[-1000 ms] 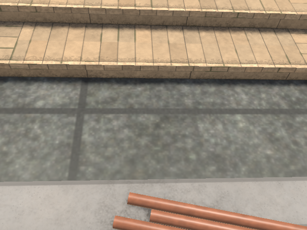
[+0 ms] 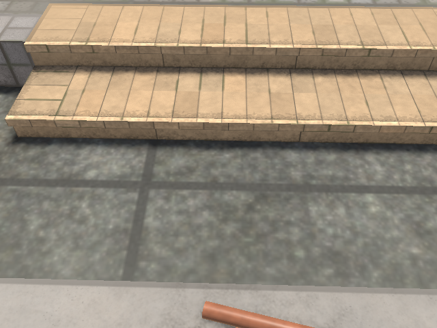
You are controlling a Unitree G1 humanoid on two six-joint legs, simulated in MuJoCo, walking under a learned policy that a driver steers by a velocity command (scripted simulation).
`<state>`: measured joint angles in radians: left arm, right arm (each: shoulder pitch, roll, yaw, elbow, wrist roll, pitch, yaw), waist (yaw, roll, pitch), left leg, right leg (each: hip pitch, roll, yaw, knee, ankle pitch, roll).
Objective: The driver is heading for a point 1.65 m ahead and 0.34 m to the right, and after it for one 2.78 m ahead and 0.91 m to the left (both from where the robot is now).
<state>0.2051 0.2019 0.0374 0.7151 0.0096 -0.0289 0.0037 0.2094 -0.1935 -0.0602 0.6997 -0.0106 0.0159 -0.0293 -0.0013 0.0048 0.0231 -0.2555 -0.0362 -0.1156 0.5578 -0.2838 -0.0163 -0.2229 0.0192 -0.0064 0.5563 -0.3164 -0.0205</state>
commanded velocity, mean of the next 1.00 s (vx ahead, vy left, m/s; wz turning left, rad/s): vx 0.13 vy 0.00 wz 0.00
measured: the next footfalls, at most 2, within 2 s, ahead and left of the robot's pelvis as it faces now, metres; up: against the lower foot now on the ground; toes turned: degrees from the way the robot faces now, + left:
left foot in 0.90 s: +0.14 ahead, +0.14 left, +0.00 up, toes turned +1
right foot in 1.34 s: +0.49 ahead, -0.10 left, +0.05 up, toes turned -5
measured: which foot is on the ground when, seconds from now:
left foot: down 0.00-0.60, up 0.62-0.88, down 0.90-1.00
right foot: down 0.00-0.90, up 0.92-1.00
